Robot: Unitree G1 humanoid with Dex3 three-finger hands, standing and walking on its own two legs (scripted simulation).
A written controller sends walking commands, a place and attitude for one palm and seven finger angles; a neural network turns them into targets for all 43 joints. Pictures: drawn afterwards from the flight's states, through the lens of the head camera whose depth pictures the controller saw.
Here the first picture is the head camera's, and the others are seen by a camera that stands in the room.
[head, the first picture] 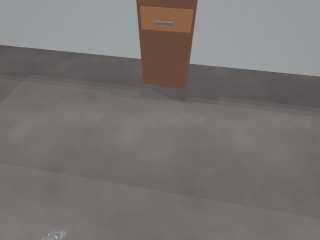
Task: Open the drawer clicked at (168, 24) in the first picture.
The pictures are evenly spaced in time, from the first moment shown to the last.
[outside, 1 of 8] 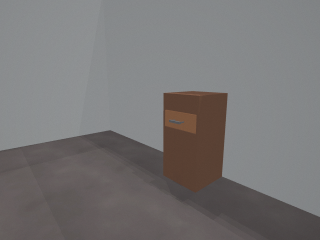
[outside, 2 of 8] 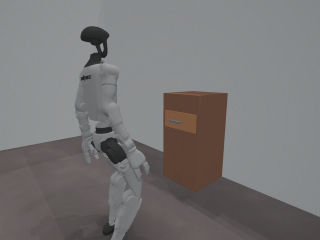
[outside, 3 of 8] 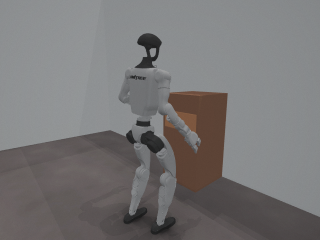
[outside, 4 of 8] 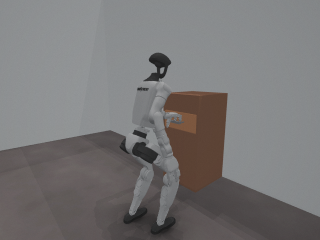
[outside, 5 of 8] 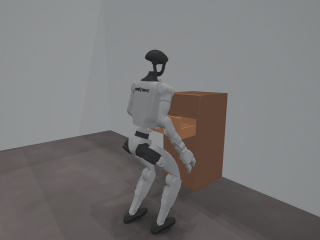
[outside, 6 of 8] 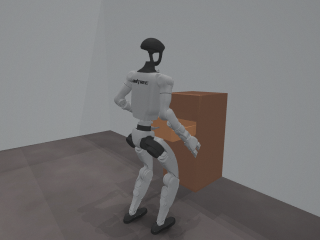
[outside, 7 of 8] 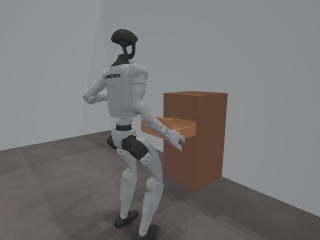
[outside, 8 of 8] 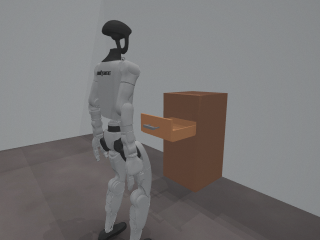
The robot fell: no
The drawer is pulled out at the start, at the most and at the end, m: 0.00 0.30 0.30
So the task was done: yes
